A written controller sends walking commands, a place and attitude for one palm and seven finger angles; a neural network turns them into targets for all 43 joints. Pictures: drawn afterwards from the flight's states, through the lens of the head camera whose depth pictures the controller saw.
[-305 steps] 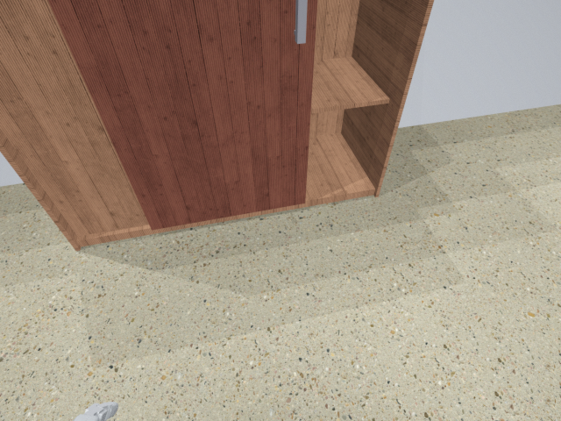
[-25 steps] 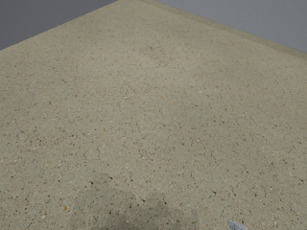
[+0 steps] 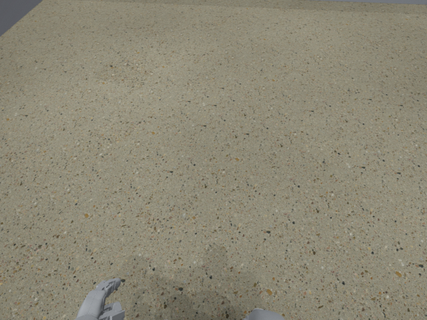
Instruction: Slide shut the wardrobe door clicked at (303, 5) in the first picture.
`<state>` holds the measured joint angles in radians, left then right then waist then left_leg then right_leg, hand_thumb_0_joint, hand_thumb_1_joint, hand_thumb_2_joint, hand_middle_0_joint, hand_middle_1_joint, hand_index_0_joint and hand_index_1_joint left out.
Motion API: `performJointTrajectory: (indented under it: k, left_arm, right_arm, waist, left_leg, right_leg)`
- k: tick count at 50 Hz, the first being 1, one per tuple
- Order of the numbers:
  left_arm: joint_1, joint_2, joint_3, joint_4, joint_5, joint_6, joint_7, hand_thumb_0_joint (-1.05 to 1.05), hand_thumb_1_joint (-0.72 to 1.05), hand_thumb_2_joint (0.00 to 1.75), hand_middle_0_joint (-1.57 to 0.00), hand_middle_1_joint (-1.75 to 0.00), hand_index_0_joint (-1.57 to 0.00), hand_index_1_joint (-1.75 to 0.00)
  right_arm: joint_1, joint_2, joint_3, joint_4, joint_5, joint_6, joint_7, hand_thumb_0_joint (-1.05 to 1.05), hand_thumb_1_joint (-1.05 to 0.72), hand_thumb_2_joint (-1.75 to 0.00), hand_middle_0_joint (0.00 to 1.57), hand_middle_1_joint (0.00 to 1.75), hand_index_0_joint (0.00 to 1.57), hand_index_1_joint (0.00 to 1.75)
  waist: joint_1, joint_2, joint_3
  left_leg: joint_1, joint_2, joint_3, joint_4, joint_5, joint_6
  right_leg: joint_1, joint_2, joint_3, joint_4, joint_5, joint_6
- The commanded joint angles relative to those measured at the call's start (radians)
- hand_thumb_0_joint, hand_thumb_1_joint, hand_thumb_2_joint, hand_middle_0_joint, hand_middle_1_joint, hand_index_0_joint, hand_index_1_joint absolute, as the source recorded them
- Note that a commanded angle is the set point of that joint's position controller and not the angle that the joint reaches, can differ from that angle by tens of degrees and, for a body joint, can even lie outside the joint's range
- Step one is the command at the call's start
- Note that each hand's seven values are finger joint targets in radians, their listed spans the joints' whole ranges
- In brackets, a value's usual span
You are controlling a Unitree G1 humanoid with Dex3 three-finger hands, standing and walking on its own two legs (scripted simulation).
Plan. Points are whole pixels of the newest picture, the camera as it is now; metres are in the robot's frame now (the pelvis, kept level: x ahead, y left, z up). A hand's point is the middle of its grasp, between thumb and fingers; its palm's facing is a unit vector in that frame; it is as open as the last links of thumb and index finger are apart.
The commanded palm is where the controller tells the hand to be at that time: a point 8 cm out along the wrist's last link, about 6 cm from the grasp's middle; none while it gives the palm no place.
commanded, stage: turn to face it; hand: left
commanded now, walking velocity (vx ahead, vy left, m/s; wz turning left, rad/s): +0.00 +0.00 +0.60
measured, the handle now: out of the picture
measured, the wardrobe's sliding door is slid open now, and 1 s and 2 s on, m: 0.38 0.38 0.38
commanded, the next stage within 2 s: none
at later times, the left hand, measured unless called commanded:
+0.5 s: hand out of the picture +0.07 +0.22 -0.17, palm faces +0.22 -0.96 -0.20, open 7.3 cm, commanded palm none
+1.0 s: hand out of the picture +0.03 +0.17 -0.12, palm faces +0.44 -0.85 -0.29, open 7.4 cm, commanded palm none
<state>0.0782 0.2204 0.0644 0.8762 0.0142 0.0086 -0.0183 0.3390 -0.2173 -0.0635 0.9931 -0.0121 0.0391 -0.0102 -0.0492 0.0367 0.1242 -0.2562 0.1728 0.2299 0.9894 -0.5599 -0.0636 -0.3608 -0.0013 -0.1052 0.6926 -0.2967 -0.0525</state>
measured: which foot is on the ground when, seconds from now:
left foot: up 0.00-0.40, down 0.42-0.92, up 0.94-1.00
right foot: down 0.00-0.44, up 0.46-0.90, down 0.92-1.00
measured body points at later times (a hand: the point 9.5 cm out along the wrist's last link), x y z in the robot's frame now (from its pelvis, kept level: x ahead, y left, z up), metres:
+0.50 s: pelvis +0.03 +0.02 +0.01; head +0.06 +0.05 +0.45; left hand +0.06 +0.27 -0.15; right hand +0.11 -0.21 -0.13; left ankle +0.04 +0.11 -0.72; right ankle +0.02 -0.10 -0.68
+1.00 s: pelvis +0.02 -0.05 +0.02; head +0.05 -0.07 +0.46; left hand +0.01 +0.22 -0.10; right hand +0.19 -0.27 -0.14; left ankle +0.01 +0.09 -0.67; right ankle +0.06 -0.16 -0.72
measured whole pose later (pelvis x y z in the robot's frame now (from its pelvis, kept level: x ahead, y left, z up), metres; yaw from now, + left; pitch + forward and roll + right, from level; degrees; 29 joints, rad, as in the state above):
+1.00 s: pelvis +0.02 -0.05 +0.02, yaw +26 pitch +0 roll +1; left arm 0.17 0.18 0.04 0.88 0.02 0.03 0.02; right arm 0.22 -0.27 -0.11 0.92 -0.03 0.08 0.02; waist -0.03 0.07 0.03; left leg -0.52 -0.05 -0.08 0.89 -0.40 -0.03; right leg -0.25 -0.04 -0.06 0.56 -0.32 0.00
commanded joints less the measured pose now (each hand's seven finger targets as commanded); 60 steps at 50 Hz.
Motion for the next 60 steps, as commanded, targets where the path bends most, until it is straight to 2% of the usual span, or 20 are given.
performJointTrajectory:
  k: [1,6,15,19,20,21,22,23,25,30,37,42,44,45,46,47,48,51,54,60]
  left_arm:
    - [0.179,0.199,0.049,-0.011,-0.007,-0.003,0.050,0.00,0.90,0.90,-0.20,-0.30,-0.20,-0.30]
    - [0.067,0.109,-0.001,-0.011,0.005,-0.029,0.049,0.00,0.90,0.90,-0.20,-0.30,-0.20,-0.30]
    - [0.139,0.124,0.014,0.035,0.013,-0.017,0.056,0.00,0.90,0.90,-0.20,-0.30,-0.20,-0.30]
    - [0.132,0.129,0.026,0.029,0.005,-0.009,0.060,0.00,0.90,0.90,-0.20,-0.30,-0.20,-0.30]
    - [0.127,0.117,0.025,0.027,0.000,-0.004,0.059,0.00,0.90,0.90,-0.20,-0.30,-0.20,-0.30]
    - [0.152,0.072,0.024,0.007,-0.008,0.003,0.055,0.00,0.90,0.90,-0.20,-0.30,-0.20,-0.30]
    - [0.111,0.034,0.010,-0.032,-0.009,0.006,0.055,0.00,0.90,0.90,-0.20,-0.30,-0.20,-0.30]
    - [0.082,0.058,0.016,-0.040,-0.001,0.013,0.056,0.00,0.90,0.90,-0.20,-0.30,-0.20,-0.30]
    - [0.047,0.056,0.025,-0.025,0.007,0.013,0.047,0.00,0.90,0.90,-0.20,-0.30,-0.20,-0.30]
    - [0.097,0.063,0.030,0.003,0.003,0.017,0.035,0.00,0.90,0.90,-0.20,-0.30,-0.20,-0.30]
    - [0.048,0.067,0.028,-0.033,-0.001,0.023,0.041,0.00,0.90,0.90,-0.20,-0.30,-0.20,-0.30]
    - [0.113,0.072,0.024,-0.035,-0.009,0.018,0.044,0.00,0.90,0.90,-0.20,-0.30,-0.20,-0.30]
    - [0.206,0.092,0.033,-0.016,-0.010,0.012,0.046,0.00,0.90,0.90,-0.20,-0.30,-0.20,-0.30]
    - [0.254,0.145,0.045,-0.010,-0.001,0.003,0.051,0.00,0.90,0.90,-0.20,-0.30,-0.20,-0.30]
    - [0.248,0.252,0.064,-0.028,0.020,-0.005,0.060,0.00,0.90,0.90,-0.20,-0.30,-0.20,-0.30]
    - [0.182,0.264,0.051,-0.060,0.008,0.004,0.064,0.00,0.90,0.90,-0.20,-0.30,-0.20,-0.30]
    - [0.083,0.227,0.038,-0.086,0.009,0.005,0.063,0.00,0.90,0.90,-0.20,-0.30,-0.20,-0.30]
    - [0.016,0.137,0.016,-0.093,0.003,-0.013,0.055,0.00,0.90,0.90,-0.20,-0.30,-0.20,-0.30]
    - [0.117,0.135,0.011,-0.068,0.004,-0.021,0.053,0.00,0.90,0.90,-0.20,-0.30,-0.20,-0.30]
    - [0.211,0.177,0.024,-0.029,0.016,-0.014,0.054,0.00,0.90,0.90,-0.20,-0.30,-0.20,-0.30]
  right_arm:
    - [-0.109,-0.071,-0.011,-0.133,0.005,-0.018,-0.013,0.00,-0.90,-0.90,0.20,0.30,0.20,0.30]
    - [0.059,-0.031,0.006,-0.018,-0.004,0.006,-0.010,0.00,-0.90,-0.90,0.20,0.30,0.20,0.30]
    - [-0.112,-0.029,0.001,-0.060,0.003,-0.008,0.006,0.00,-0.90,-0.90,0.20,0.30,0.20,0.30]
    - [-0.057,-0.026,-0.005,-0.057,-0.002,-0.010,0.012,0.00,-0.90,-0.90,0.20,0.30,0.20,0.30]
    - [-0.010,-0.051,-0.012,-0.049,-0.002,-0.014,0.015,0.00,-0.90,-0.90,0.20,0.30,0.20,0.30]
    - [0.041,-0.126,-0.028,-0.054,-0.010,-0.024,0.014,0.00,-0.90,-0.90,0.20,0.30,0.20,0.30]
    - [0.079,-0.184,-0.040,-0.054,-0.012,-0.025,0.008,0.00,-0.90,-0.90,0.20,0.30,0.20,0.30]
    - [0.070,-0.188,-0.042,-0.050,-0.015,-0.022,0.001,0.00,-0.90,-0.90,0.20,0.30,0.20,0.30]
    - [-0.003,-0.143,-0.035,-0.071,-0.012,-0.031,-0.010,0.00,-0.90,-0.90,0.20,0.30,0.20,0.30]
    - [-0.072,-0.154,-0.035,-0.103,-0.006,-0.040,-0.010,0.00,-0.90,-0.90,0.20,0.30,0.20,0.30]
    - [-0.057,-0.187,-0.055,-0.107,-0.010,-0.024,0.001,0.00,-0.90,-0.90,0.20,0.30,0.20,0.30]
    - [-0.123,-0.212,-0.069,-0.138,-0.015,-0.008,0.008,0.00,-0.90,-0.90,0.20,0.30,0.20,0.30]
    - [-0.169,-0.204,-0.073,-0.160,-0.010,-0.001,0.013,0.00,-0.90,-0.90,0.20,0.30,0.20,0.30]
    - [-0.178,-0.166,-0.070,-0.173,-0.003,0.004,0.017,0.00,-0.90,-0.90,0.20,0.30,0.20,0.30]
    - [-0.153,-0.077,-0.056,-0.196,0.003,0.005,0.018,0.00,-0.90,-0.90,0.20,0.30,0.20,0.30]
    - [-0.199,-0.128,-0.065,-0.208,-0.012,0.003,0.018,0.00,-0.90,-0.90,0.20,0.30,0.20,0.30]
    - [-0.171,-0.133,-0.067,-0.204,-0.018,0.011,0.026,0.00,-0.90,-0.90,0.20,0.30,0.20,0.30]
    - [-0.115,-0.126,-0.065,-0.140,-0.019,0.024,0.039,0.00,-0.90,-0.90,0.20,0.30,0.20,0.30]
    - [-0.131,-0.113,-0.055,-0.137,-0.011,0.023,0.042,0.00,-0.90,-0.90,0.20,0.30,0.20,0.30]
    - [-0.260,-0.106,-0.038,-0.172,-0.005,0.023,0.043,0.00,-0.90,-0.90,0.20,0.30,0.20,0.30]
  waist:
    - [0.102,-0.170,-0.210]
    - [-0.009,-0.132,-0.153]
    - [0.073,-0.178,-0.059]
    - [0.044,-0.140,-0.103]
    - [0.018,-0.065,-0.125]
    - [0.005,0.180,-0.157]
    - [-0.013,0.311,-0.149]
    - [-0.011,0.174,-0.170]
    - [0.008,0.140,-0.159]
    - [0.028,0.059,-0.205]
    - [-0.001,0.125,-0.176]
    - [0.029,0.172,-0.184]
    - [0.077,0.148,-0.190]
    - [0.101,0.036,-0.189]
    - [0.105,-0.312,-0.171]
    - [0.101,-0.312,-0.119]
    - [0.042,-0.214,-0.079]
    - [-0.004,-0.230,-0.023]
    - [0.032,-0.209,-0.078]
    - [0.093,-0.230,-0.082]
  left_leg:
    - [-0.322,-0.019,-0.213,0.316,0.048,-0.004]
    - [-0.161,-0.057,-0.218,0.130,0.212,-0.004]
    - [-0.177,-0.085,-0.155,-0.157,0.131,-0.003]
    - [-0.039,-0.100,-0.122,-0.374,0.284,0.016]
    - [0.058,-0.078,-0.162,-0.483,0.417,0.034]
    - [0.138,0.094,-0.429,-0.565,0.702,0.126]
    - [0.150,0.272,-0.648,-0.649,1.006,0.261]
    - [0.117,0.277,-0.607,-0.660,0.840,0.301]
    - [0.111,0.175,-0.558,-0.662,0.709,0.252]
    - [0.124,0.073,-0.445,-0.667,0.633,0.213]
    - [0.092,0.057,-0.550,-0.677,0.505,0.233]
    - [-0.027,0.015,-0.609,-0.652,0.457,0.214]
    - [-0.152,-0.038,-0.588,-0.614,0.345,0.166]
    - [-0.283,-0.105,-0.529,-0.498,0.241,0.111]
    - [-0.471,-0.247,-0.319,-0.195,0.060,0.021]
    - [-0.429,-0.209,-0.305,0.013,-0.004,0.022]
    - [-0.381,-0.188,-0.326,0.122,0.064,0.029]
    - [-0.365,-0.144,-0.267,0.245,0.207,0.003]
    - [-0.380,-0.144,-0.229,0.221,0.233,-0.021]
    - [-0.318,-0.117,-0.177,-0.006,0.135,-0.029]
  right_leg:
    - [0.326,-0.319,0.389,-0.282,0.661,-0.161]
    - [0.094,-0.205,0.126,-0.346,0.516,-0.078]
    - [0.173,-0.320,0.131,-0.323,0.495,-0.126]
    - [0.158,-0.309,0.062,-0.209,0.435,-0.056]
    - [0.103,-0.284,0.021,-0.104,0.347,-0.011]
    - [-0.041,-0.166,-0.052,0.085,0.084,0.068]
    - [-0.166,-0.065,-0.033,0.311,-0.369,0.119]
    - [-0.160,-0.082,0.065,0.432,-0.343,0.104]
    - [-0.236,-0.097,0.105,0.496,-0.202,0.109]
    - [-0.196,-0.082,0.107,0.429,-0.082,0.136]
    - [-0.146,-0.054,0.105,0.241,-0.137,0.149]
    - [0.044,-0.006,0.090,0.002,-0.125,0.126]
    - [0.226,-0.003,0.068,-0.197,0.002,0.113]
    - [0.354,-0.092,0.144,-0.348,-0.011,0.083]
    - [0.402,-0.399,0.483,-0.512,-0.210,-0.015]
    - [0.169,-0.510,0.541,-0.541,-0.227,-0.068]
    - [0.048,-0.461,0.427,-0.540,-0.219,-0.072]
    - [0.056,-0.301,0.195,-0.447,0.052,-0.009]
    - [0.206,-0.288,0.103,-0.386,0.237,-0.020]
    - [0.279,-0.363,0.083,-0.359,0.342,-0.063]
